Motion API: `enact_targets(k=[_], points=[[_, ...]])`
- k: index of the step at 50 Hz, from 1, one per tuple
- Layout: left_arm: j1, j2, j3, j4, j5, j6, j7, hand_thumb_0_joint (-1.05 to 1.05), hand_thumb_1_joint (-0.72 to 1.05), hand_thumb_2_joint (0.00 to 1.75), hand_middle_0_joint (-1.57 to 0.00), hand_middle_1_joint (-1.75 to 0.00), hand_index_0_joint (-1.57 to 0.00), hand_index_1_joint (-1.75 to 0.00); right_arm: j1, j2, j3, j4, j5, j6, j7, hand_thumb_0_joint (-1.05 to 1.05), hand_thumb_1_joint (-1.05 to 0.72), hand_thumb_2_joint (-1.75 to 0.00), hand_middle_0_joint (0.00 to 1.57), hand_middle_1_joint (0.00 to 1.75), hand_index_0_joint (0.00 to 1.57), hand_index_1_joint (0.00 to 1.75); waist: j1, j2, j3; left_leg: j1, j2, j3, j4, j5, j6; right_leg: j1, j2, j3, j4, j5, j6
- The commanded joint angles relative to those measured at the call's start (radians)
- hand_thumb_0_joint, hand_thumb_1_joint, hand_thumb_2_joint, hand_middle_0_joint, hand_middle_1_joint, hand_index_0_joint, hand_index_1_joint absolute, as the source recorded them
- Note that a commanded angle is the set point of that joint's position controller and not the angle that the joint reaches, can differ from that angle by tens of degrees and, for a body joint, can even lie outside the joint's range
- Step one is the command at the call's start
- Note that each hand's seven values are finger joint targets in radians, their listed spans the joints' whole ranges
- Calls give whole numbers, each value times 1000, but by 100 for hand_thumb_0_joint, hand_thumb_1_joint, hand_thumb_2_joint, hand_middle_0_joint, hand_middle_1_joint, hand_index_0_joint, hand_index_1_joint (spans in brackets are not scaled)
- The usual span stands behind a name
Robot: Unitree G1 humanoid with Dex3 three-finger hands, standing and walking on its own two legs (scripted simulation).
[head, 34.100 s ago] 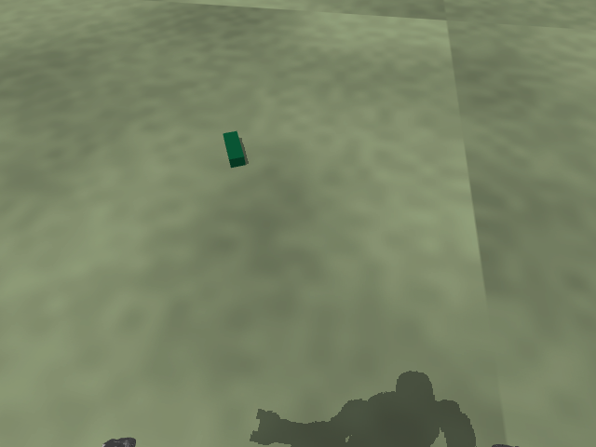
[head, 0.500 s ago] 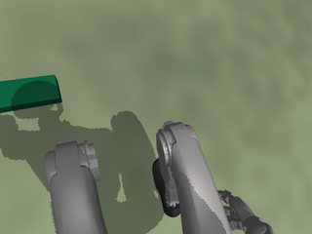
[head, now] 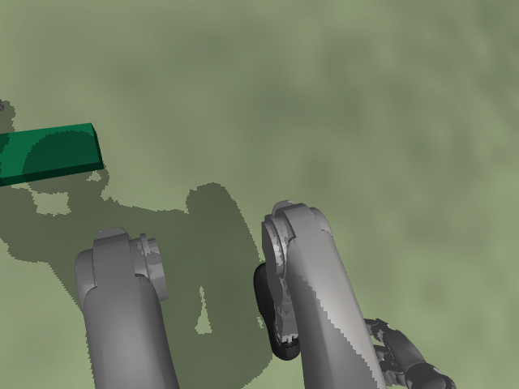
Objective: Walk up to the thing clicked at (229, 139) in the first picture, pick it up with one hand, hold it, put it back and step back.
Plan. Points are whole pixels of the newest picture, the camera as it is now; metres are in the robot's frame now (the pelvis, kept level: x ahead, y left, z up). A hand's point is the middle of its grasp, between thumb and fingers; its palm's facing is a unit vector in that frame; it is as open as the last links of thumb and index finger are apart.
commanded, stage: approach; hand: left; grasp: from above
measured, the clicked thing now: (31, 156) +0.47 +0.33 -0.29
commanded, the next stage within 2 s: close in in 0.48 s
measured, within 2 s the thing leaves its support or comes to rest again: neither
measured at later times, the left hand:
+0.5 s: hand out of the picture +0.45 +0.33 -0.17, palm faces -0.46 -0.11 -0.88, open 14.1 cm
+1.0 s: hand (14, 156) +0.44 +0.32 -0.20, palm faces -0.44 -0.12 -0.89, open 14.0 cm
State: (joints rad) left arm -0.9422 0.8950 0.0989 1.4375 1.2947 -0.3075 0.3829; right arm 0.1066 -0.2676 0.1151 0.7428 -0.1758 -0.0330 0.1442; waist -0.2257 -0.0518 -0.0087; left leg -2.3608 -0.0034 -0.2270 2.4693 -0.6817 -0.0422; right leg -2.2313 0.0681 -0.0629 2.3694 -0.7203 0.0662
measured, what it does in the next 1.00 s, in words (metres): stands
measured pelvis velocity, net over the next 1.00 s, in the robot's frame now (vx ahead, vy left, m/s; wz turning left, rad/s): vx -0.01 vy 0.00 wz -0.02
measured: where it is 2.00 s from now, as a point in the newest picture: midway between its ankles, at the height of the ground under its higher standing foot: (217, 344)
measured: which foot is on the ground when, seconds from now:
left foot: down 0.00-1.00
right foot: down 0.00-1.00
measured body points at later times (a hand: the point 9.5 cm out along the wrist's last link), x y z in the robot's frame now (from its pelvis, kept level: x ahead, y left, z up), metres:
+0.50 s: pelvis -0.01 -0.01 +0.00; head +0.24 +0.07 +0.37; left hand +0.47 +0.33 -0.12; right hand +0.04 -0.27 -0.09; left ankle +0.07 +0.14 -0.28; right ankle +0.10 -0.14 -0.28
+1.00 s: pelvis -0.01 +0.00 +0.00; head +0.23 +0.11 +0.36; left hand +0.46 +0.33 -0.15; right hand +0.08 -0.27 -0.08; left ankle +0.07 +0.14 -0.28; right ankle +0.10 -0.14 -0.28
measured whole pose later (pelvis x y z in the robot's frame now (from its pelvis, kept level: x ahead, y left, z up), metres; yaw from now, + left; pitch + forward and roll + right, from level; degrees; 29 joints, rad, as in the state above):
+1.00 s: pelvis -0.01 +0.00 +0.00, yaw -1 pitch +30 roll -12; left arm -1.03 0.91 0.10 1.62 1.34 -0.29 0.49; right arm 0.08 -0.29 0.19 0.69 -0.20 -0.04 0.14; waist -0.30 -0.08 0.03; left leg -2.36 0.00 -0.25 2.48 -0.66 -0.04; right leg -2.22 0.07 -0.08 2.36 -0.69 0.06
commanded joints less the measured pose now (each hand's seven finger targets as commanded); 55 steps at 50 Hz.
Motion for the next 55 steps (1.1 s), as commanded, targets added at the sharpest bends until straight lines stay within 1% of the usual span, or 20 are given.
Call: enact_targets(k=[1, 3, 4, 9, 12, 13, 17, 21, 25, 27, 29, 31, 35, 38, 42, 45, 48, 49, 52, 55], points=[[-357, 134, -26, -162, -31, 17, 51, 0, -53, 98, -6, -111, -8, -109, 221, -274, -95, -5, 5, -7, -11, 0, -90, -90, 20, 30, 20, 30, -57, 402, -658, 594, 22, 134, -262, 187, 51, 244, 14, -142, -242, 279, -87], [-385, 130, -25, -172, -30, 34, 70, 0, -52, 98, -6, -111, -8, -109, 230, -275, -92, -8, 6, -10, -15, 0, -90, -89, 20, 30, 20, 30, -57, 415, -697, 610, 22, 138, -266, 206, 50, 262, 14, -144, -246, 300, -85], [-369, 115, -29, -125, -31, 52, 78, 0, -52, 97, -6, -111, -8, -109, 232, -274, -89, -11, 8, -13, -13, 0, -90, -90, 20, 30, 20, 30, -59, 409, -667, 606, 22, 135, -278, 198, 49, 244, 12, -147, -239, 290, -89], [-376, 193, 29, -28, -3, 127, 121, 0, -54, 99, -7, -109, -8, -108, 216, -268, -65, -31, 10, -10, -11, 0, -90, -90, 20, 30, 20, 30, -35, 407, -679, 569, 18, 152, -277, 214, 56, 269, 15, -131, -235, 306, -93], [-400, 203, 32, 1, -12, 165, 129, 0, -56, 101, -7, -107, -8, -107, 207, -266, -44, -44, 8, -13, -10, 0, -91, -90, 20, 30, 20, 30, -51, 365, -657, 498, 15, 168, -259, 193, 72, 314, 15, -108, -260, 304, -83], [-367, 209, 33, 42, -18, 179, 126, 0, -56, 101, -7, -107, -8, -107, 195, -267, -40, -47, 12, -16, -11, 0, -91, -90, 20, 30, 20, 30, -39, 346, -645, 492, 16, 169, -260, 179, 74, 306, 15, -105, -257, 288, -86], [-327, 249, 36, 78, -54, 196, 92, 0, -58, 102, -8, -105, -7, -105, 177, -269, -27, -63, 19, -27, -16, 0, -91, -90, 20, 30, 20, 30, -43, 301, -617, 421, 16, 163, -250, 119, 81, 340, 23, -90, -259, 210, -86], [-365, 310, 51, -30, -91, 170, 34, 0, -57, 101, -8, -106, -8, -106, 183, -278, -24, -66, 22, -31, -27, 0, -91, -90, 20, 30, 20, 30, -41, 318, -659, 436, 16, 163, -249, 116, 81, 384, 19, -89, -264, 205, -81], [-368, 283, 35, -89, -103, 117, -25, 0, -59, 101, -7, -107, -7, -107, 206, -277, -36, -53, 15, -21, -35, 0, -91, -90, 20, 30, 20, 30, -60, 350, -649, 467, 16, 146, -257, 101, 66, 345, 19, -110, -255, 181, -90], [-377, 265, 30, -156, -94, 91, -46, 0, -57, 103, -8, -106, -8, -106, 234, -277, -45, -43, 9, -16, -34, 0, -91, -90, 20, 30, 20, 30, -59, 391, -676, 519, 16, 148, -252, 136, 58, 345, 14, -119, -252, 225, -89], [-355, 190, -11, -185, -93, 70, -67, 0, -55, 110, -10, -111, -9, -111, 252, -283, -59, -36, 15, -8, -30, 0, -91, -90, 20, 30, 20, 30, -75, 412, -687, 566, 20, 137, -251, 178, 49, 323, 12, -132, -240, 259, -91], [-333, 153, -33, -172, -98, 58, -70, 0, -57, 100, -7, -107, -7, -106, 261, -284, -63, -32, 16, 0, -27, 0, -90, -90, 20, 30, 20, 30, -79, 396, -667, 583, 20, 134, -249, 211, 49, 312, 11, -139, -245, 285, -87], [-309, 164, -32, -128, -94, 32, -48, 0, -55, 99, -7, -107, -8, -105, 257, -286, -54, -38, 14, 15, -24, 0, -90, -89, 20, 30, 20, 30, -67, 354, -631, 563, 20, 128, -246, 244, 54, 327, 11, -146, -249, 315, -82], [-324, 218, 2, -113, -61, 16, -9, 0, -53, 97, -6, -108, -8, -106, 239, -288, -41, -43, 10, 20, -20, 0, -90, -89, 20, 30, 20, 30, -48, 392, -630, 583, 21, 126, -248, 272, 51, 320, 12, -149, -230, 332, -87], [-367, 267, 44, -91, -10, -1, 60, 0, -53, 98, -7, -107, -8, -105, 209, -292, -30, -56, 0, 21, -14, 0, -90, -89, 20, 30, 20, 30, -52, 431, -661, 621, 24, 122, -248, 281, 50, 303, 15, -158, -208, 338, -89], [-388, 277, 59, -22, 25, 2, 123, 0, -55, 100, -6, -102, -6, -102, 192, -297, -17, -53, -17, 11, -14, 0, -89, -90, 20, 30, 20, 30, -79, 429, -618, 574, 22, 129, -243, 221, 54, 286, 15, -159, -213, 303, -86], [-375, 222, 15, 115, 44, 25, 167, 0, -54, 100, -6, -102, -6, -102, 170, -297, -6, -45, -29, -5, -13, 0, -89, -90, 20, 30, 20, 30, -109, 406, -529, 523, 23, 127, -251, 138, 54, 224, 20, -162, -218, 236, -90], [-373, 202, -6, 177, 46, 35, 178, 0, -54, 101, -6, -102, -6, -102, 168, -299, -3, -47, -34, -17, -11, 0, -89, -90, 20, 30, 20, 30, -133, 382, -475, 493, 24, 124, -242, 105, 56, 197, 21, -164, -218, 209, -89], [-414, 243, -3, 174, 34, 48, 204, 0, -52, 99, -7, -103, -7, -103, 160, -315, 7, -48, -43, -45, -13, 0, -89, -90, 20, 30, 20, 30, -134, 373, -489, 477, 23, 120, -236, 58, 59, 208, 24, -162, -226, 170, -89], [-431, 265, 0, 168, 27, 66, 215, 0, -52, 99, -7, -104, -7, -103, 170, -328, 18, -43, -54, -79, -6, 0, -89, -90, 20, 30, 20, 30, -141, 396, -518, 513, 25, 118, -219, 89, 57, 223, 20, -168, -206, 197, -84]])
